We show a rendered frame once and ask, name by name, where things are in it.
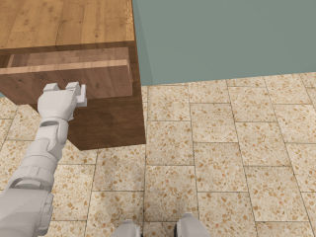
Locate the robot right shin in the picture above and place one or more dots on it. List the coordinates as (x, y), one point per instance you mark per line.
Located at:
(187, 214)

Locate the robot left upper arm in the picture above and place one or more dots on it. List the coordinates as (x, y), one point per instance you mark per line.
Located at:
(25, 212)

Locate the handle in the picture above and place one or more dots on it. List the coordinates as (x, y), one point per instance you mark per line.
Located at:
(81, 99)

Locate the cabinet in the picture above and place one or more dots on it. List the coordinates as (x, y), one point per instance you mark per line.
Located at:
(37, 26)

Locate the robot left thigh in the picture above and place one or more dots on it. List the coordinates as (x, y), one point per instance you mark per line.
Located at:
(127, 230)

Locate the drawer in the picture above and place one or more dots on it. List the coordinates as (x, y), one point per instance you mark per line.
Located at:
(106, 72)

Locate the robot left forearm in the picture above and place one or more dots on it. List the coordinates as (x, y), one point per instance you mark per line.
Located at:
(38, 166)

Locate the robot left hand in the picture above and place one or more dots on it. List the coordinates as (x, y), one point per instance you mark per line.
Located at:
(56, 103)

